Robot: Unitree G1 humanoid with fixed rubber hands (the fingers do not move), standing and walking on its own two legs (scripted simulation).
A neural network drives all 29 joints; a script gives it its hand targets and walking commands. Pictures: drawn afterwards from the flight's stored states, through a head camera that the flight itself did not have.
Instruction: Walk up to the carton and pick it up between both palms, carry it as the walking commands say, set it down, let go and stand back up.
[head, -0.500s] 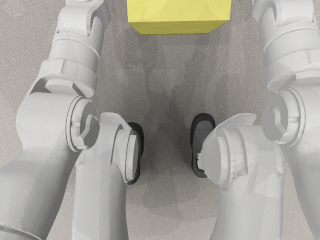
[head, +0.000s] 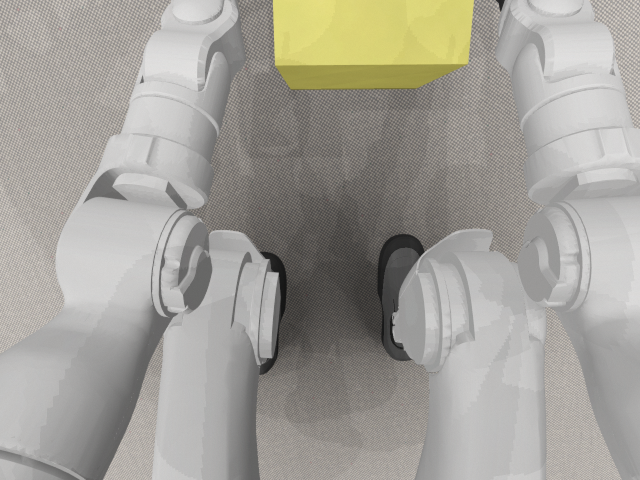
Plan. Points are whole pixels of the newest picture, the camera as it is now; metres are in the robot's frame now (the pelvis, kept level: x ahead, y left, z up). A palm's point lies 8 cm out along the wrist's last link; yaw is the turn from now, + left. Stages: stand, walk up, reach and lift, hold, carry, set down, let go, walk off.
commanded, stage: reach and lift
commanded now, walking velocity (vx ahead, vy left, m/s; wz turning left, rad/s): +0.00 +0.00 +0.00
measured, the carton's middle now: out of the picture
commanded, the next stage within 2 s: none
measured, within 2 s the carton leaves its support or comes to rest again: neither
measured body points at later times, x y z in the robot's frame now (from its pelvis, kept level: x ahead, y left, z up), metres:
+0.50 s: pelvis +0.00 +0.00 +0.03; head +0.35 -0.04 +0.30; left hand +0.56 +0.09 -0.11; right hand +0.56 -0.18 -0.11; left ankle +0.09 +0.11 -0.32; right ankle +0.12 -0.12 -0.32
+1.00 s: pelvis +0.00 +0.00 +0.07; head +0.32 -0.03 +0.39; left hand +0.54 +0.08 -0.03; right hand +0.53 -0.18 -0.04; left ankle +0.09 +0.11 -0.32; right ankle +0.12 -0.12 -0.32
